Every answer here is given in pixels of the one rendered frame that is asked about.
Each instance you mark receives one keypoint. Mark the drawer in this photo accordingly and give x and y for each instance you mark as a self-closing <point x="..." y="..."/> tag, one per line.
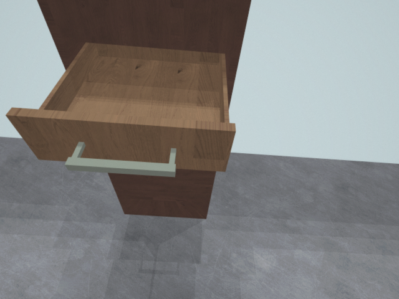
<point x="132" y="103"/>

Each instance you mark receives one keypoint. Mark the handle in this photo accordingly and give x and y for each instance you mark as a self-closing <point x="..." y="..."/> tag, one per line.
<point x="76" y="163"/>

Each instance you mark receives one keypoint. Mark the cabinet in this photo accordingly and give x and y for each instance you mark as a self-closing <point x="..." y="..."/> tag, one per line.
<point x="216" y="26"/>

